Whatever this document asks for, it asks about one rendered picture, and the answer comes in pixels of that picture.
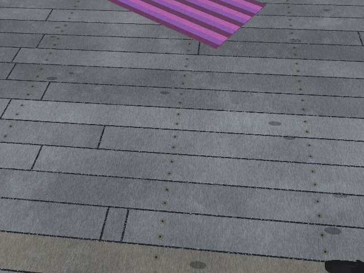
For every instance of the right robot hand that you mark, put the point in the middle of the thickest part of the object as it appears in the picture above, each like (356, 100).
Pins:
(344, 266)

